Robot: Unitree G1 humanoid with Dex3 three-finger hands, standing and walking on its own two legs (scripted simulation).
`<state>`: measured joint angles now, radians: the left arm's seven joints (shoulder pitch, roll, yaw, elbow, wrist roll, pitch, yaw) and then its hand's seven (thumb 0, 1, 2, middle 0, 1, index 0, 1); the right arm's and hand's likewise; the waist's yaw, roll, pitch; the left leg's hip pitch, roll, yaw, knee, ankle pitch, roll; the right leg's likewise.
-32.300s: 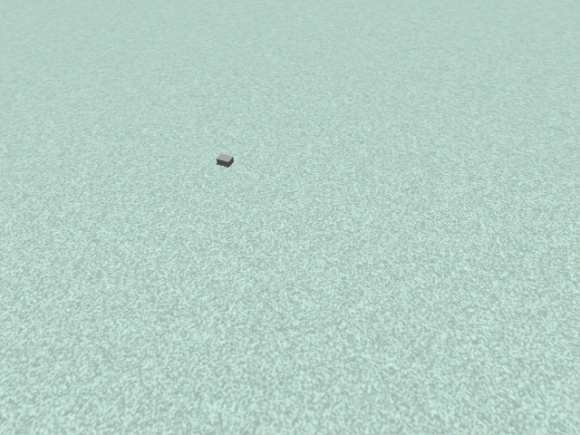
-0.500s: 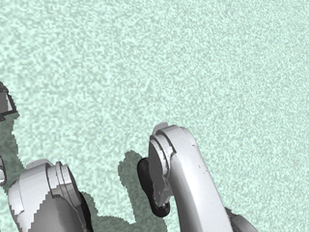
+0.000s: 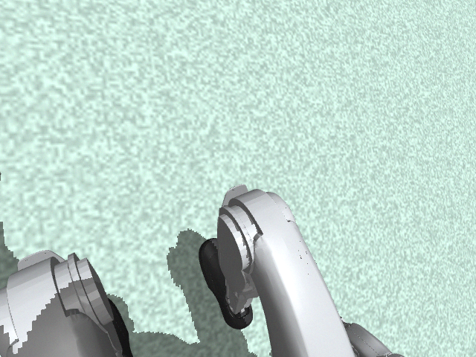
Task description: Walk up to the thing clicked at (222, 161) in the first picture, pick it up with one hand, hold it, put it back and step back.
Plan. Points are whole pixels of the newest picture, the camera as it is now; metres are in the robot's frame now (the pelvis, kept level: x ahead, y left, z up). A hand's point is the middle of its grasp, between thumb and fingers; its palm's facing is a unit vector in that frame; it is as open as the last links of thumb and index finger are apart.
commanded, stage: rest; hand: left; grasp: from above
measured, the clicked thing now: out of the picture +0.46 +0.30 -0.28
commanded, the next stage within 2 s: open in 0.20 s
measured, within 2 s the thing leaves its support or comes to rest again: neither
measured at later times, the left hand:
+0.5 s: hand out of the picture +0.44 +0.30 -0.25, palm faces -0.45 -0.14 -0.88, open 7.9 cm
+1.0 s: hand out of the picture +0.45 +0.30 -0.25, palm faces -0.44 -0.15 -0.89, open 11.6 cm
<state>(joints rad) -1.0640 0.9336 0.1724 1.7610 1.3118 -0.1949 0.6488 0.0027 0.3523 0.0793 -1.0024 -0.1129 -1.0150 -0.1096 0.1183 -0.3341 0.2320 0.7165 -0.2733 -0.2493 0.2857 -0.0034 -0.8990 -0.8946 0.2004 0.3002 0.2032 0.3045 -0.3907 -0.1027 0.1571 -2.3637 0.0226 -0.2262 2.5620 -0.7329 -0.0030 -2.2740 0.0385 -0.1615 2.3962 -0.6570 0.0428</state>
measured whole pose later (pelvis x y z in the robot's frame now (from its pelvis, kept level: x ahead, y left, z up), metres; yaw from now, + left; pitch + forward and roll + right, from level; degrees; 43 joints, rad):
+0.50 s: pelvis -0.01 +0.00 +0.00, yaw -1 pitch +27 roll -14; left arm -1.07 0.97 0.11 1.81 1.30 -0.21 0.66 0.00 0.35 0.21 -0.91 -0.22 -0.90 -0.20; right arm 0.11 -0.34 0.29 0.69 -0.28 -0.27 0.29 0.00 -0.90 -0.90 0.20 0.30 0.20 0.30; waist -0.40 -0.13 0.17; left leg -2.35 0.02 -0.25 2.57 -0.72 0.00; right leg -2.25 0.05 -0.18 2.38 -0.64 0.05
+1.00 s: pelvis +0.00 +0.00 +0.00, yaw -1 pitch +28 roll -14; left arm -1.07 0.99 0.14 1.76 1.26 -0.18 0.64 0.00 -0.10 0.63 -0.47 -0.58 -0.46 -0.60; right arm 0.10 -0.36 0.30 0.68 -0.27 -0.29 0.30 0.00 -0.90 -0.90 0.20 0.30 0.20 0.30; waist -0.41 -0.13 0.20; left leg -2.34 0.03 -0.26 2.56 -0.73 0.00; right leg -2.24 0.05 -0.19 2.37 -0.64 0.05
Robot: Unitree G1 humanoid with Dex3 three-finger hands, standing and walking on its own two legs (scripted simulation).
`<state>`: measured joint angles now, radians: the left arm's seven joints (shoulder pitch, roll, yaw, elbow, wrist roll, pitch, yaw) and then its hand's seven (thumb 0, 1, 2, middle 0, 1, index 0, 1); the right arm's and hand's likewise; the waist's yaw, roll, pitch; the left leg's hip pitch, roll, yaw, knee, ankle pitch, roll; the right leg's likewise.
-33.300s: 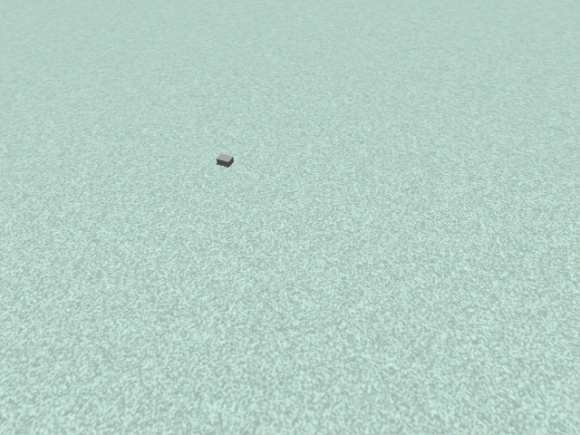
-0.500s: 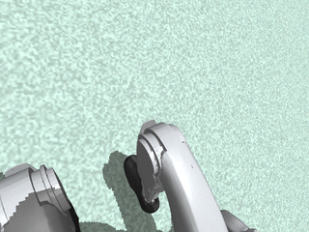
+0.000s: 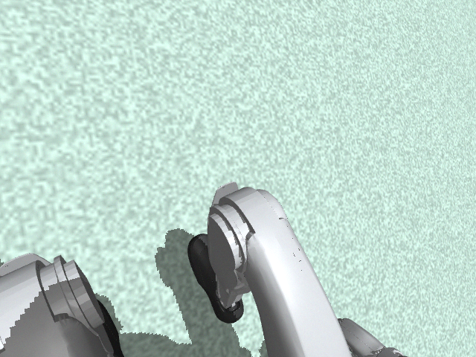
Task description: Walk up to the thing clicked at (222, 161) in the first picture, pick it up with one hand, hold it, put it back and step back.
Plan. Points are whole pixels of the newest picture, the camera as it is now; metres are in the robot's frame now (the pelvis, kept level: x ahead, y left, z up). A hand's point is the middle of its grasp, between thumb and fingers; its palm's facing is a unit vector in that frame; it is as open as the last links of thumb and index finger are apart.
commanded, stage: open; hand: left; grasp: from above
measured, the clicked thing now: out of the picture +0.45 +0.31 -0.29
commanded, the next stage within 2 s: withdraw in 0.26 s
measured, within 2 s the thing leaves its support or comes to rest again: neither
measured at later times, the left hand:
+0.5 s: hand out of the picture +0.45 +0.31 -0.25, palm faces -0.42 -0.14 -0.89, open 12.5 cm
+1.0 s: hand out of the picture +0.42 +0.31 -0.09, palm faces -0.46 -0.12 -0.88, open 12.7 cm
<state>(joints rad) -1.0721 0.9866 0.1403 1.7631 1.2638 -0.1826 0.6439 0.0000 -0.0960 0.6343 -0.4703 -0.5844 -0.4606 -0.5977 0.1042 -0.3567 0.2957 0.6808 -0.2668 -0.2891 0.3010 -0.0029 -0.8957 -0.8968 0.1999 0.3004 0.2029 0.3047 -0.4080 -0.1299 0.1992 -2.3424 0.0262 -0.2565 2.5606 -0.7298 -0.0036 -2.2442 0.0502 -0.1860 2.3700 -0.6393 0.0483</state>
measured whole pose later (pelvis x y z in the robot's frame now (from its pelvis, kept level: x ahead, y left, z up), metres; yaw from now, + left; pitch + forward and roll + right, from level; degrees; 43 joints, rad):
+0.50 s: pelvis +0.00 +0.00 +0.00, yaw +0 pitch +27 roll -14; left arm -1.07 0.99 0.12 1.75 1.30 -0.21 0.66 0.00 -0.24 0.77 -0.31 -0.75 -0.31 -0.76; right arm 0.11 -0.35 0.30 0.66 -0.27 -0.28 0.29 0.00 -0.89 -0.89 0.20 0.30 0.20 0.30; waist -0.41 -0.14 0.20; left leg -2.34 0.02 -0.25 2.55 -0.72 0.00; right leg -2.23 0.05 -0.19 2.36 -0.63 0.05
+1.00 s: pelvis -0.01 -0.01 +0.05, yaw +7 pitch +32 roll -7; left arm -0.92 0.63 -0.06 1.28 1.10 -0.07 0.24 0.00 -0.27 0.82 -0.31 -0.75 -0.30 -0.77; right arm 0.13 -0.32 0.07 0.68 -0.11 -0.08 0.23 0.00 -0.90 -0.90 0.20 0.30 0.20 0.30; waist -0.21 0.04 -0.07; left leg -2.24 0.02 -0.12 2.33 -0.66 0.00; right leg -2.18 0.01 -0.08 2.24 -0.63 0.02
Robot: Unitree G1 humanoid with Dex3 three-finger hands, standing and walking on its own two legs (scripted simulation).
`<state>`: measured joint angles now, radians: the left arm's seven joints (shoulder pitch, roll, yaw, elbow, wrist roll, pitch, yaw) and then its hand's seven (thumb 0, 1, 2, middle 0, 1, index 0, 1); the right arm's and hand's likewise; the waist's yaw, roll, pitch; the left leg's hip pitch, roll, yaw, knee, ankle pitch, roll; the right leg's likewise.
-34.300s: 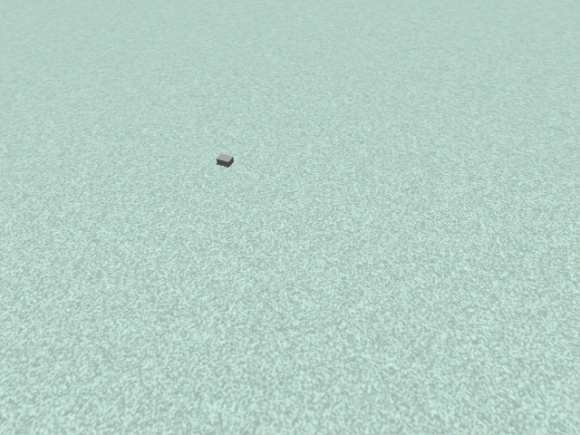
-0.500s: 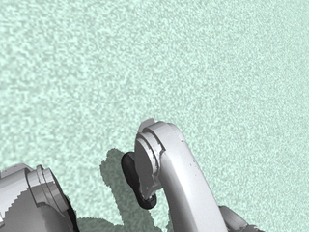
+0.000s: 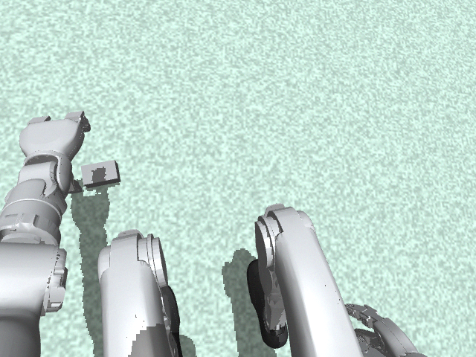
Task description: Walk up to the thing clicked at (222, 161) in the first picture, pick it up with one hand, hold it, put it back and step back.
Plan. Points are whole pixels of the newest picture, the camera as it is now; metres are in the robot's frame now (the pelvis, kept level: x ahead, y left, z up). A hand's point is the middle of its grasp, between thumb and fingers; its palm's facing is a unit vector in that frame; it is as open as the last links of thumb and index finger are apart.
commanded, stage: withdraw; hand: left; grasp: from above
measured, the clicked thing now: (101, 174) +0.50 +0.26 -0.34
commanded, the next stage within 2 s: home in 0.24 s
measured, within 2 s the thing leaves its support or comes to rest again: neither
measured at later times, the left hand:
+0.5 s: hand (76, 147) +0.52 +0.27 -0.20, palm faces -0.35 -0.07 -0.93, open 12.6 cm
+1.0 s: hand (37, 205) +0.36 +0.24 +0.00, palm faces -0.23 -0.74 -0.63, open 7.6 cm
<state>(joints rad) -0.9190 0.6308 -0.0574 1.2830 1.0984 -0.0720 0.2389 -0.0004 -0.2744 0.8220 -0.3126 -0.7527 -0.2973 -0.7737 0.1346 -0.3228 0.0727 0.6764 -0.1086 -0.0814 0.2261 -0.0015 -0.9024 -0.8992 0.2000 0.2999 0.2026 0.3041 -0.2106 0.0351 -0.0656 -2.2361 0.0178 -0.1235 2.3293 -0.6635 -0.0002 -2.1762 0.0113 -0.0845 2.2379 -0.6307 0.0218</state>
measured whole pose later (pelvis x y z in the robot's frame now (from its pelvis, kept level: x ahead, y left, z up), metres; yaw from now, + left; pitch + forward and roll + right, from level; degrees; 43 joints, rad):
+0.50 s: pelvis +0.01 +0.00 -0.03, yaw -1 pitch +35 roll -9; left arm -1.07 0.77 0.07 1.46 1.24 -0.15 0.45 0.00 -0.23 0.90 -0.26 -0.75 -0.25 -0.77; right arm 0.22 -0.27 0.12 0.73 -0.17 -0.10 0.14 0.00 -0.89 -0.89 0.20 0.30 0.20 0.30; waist -0.32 -0.02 0.00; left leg -2.37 0.00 -0.13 2.43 -0.67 0.00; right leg -2.30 0.00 -0.08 2.34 -0.66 0.03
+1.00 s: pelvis +0.01 +0.00 +0.11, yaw +4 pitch +33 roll -5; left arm -0.37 0.41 0.04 0.57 0.44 0.09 0.04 0.00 0.83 0.91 -0.22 -0.33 -0.22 -0.34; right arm 0.14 -0.30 -0.03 0.60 -0.01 -0.02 0.06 0.00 -0.90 -0.89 0.20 0.30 0.20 0.30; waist -0.08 0.03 -0.18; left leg -1.89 0.01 -0.08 1.96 -0.65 0.00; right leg -1.85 0.00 -0.06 1.90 -0.63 0.01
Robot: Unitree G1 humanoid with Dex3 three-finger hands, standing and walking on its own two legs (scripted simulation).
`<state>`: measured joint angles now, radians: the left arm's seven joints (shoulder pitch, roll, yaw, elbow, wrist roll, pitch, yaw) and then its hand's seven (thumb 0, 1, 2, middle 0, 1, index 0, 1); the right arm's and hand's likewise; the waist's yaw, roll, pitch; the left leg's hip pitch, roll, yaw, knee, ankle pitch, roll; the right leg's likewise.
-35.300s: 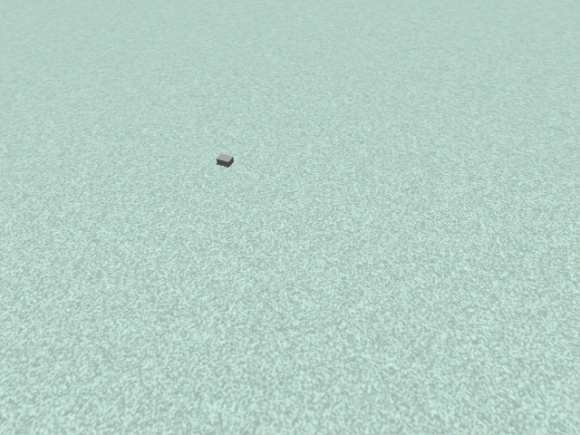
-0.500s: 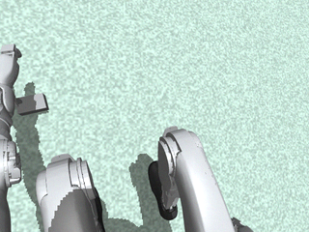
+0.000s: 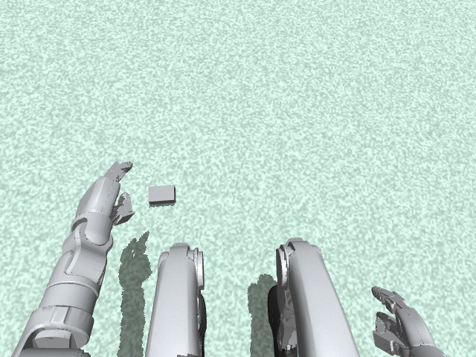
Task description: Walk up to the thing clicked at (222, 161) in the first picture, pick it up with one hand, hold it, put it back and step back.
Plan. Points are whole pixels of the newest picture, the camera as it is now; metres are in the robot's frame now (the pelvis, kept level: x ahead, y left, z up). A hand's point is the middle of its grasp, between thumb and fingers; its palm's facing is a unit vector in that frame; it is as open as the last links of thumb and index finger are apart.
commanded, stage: home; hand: left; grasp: from above
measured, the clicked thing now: (162, 194) +0.51 +0.23 -0.45
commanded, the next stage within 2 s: none
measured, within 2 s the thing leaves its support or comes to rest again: neither
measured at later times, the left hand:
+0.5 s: hand (76, 244) +0.28 +0.20 +0.10, palm faces +0.10 -0.97 -0.23, open 7.4 cm
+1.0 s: hand (1, 303) +0.23 +0.19 +0.20, palm faces +0.14 -0.97 -0.20, open 7.4 cm
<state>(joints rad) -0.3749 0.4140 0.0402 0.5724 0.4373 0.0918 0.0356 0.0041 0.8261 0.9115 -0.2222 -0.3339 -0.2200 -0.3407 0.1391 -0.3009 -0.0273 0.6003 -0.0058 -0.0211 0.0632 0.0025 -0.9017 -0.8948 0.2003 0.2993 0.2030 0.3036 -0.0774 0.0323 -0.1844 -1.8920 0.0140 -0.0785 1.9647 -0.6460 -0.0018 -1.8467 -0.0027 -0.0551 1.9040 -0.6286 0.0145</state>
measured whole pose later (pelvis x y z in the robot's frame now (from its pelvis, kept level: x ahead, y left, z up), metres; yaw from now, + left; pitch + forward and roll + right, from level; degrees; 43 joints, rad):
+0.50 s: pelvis +0.05 +0.00 +0.19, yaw +3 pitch +19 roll -3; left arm 0.18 0.24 0.06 0.15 -0.05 0.39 0.09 0.01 0.90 0.90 -0.21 -0.30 -0.21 -0.30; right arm 0.21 -0.20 0.07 0.56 0.04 -0.12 -0.13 0.01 -0.90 -0.89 0.20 0.30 0.21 0.30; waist -0.08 0.03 -0.18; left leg -1.10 0.02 -0.06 1.31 -0.55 -0.01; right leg -1.05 0.00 -0.05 1.24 -0.53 0.01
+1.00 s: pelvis +0.08 +0.00 +0.25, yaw +5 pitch +10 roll -2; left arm 0.50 0.22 0.04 -0.11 -0.06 0.45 0.02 0.01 0.90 0.90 -0.20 -0.30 -0.20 -0.30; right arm 0.27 -0.22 0.04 0.51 0.01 -0.23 -0.19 0.01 -0.90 -0.90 0.20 0.30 0.21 0.30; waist -0.04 0.05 -0.16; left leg -0.68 0.02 -0.06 0.99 -0.48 -0.01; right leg -0.63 0.00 -0.06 0.93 -0.46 0.01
